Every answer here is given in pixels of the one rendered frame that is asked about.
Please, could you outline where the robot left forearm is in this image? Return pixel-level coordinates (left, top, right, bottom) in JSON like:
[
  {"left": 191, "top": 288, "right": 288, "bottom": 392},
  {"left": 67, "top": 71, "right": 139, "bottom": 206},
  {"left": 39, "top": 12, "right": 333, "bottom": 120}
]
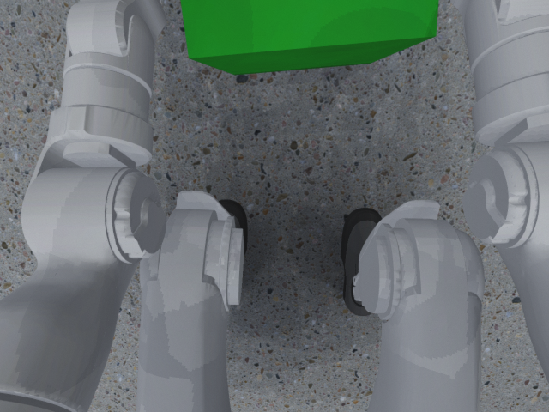
[{"left": 21, "top": 0, "right": 166, "bottom": 241}]

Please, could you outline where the carton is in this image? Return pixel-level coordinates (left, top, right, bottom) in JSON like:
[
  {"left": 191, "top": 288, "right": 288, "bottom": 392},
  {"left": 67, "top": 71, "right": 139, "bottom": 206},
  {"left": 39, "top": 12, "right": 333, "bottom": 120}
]
[{"left": 180, "top": 0, "right": 439, "bottom": 75}]

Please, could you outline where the robot right foot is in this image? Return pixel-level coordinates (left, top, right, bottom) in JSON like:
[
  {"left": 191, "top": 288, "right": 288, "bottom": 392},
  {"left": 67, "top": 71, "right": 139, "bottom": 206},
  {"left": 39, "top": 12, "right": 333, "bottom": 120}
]
[{"left": 341, "top": 208, "right": 382, "bottom": 316}]

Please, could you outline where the robot right forearm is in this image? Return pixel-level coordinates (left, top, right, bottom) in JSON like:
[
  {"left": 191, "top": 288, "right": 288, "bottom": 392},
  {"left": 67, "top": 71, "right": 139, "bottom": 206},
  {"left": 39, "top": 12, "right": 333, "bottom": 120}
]
[{"left": 450, "top": 0, "right": 549, "bottom": 148}]

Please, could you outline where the left robot shin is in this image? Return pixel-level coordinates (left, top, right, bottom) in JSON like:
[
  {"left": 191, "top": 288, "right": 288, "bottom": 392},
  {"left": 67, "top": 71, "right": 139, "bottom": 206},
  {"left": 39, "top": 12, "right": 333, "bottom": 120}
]
[{"left": 140, "top": 191, "right": 231, "bottom": 289}]

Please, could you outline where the left robot upper arm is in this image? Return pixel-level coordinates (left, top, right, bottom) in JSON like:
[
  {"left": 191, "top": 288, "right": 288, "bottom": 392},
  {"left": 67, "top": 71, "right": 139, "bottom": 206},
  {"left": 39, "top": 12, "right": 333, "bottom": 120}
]
[{"left": 0, "top": 167, "right": 166, "bottom": 412}]

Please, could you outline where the right robot upper arm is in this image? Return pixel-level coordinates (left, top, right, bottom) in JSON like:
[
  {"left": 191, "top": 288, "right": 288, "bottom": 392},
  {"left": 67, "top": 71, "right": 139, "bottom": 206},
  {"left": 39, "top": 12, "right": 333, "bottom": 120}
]
[{"left": 462, "top": 141, "right": 549, "bottom": 383}]

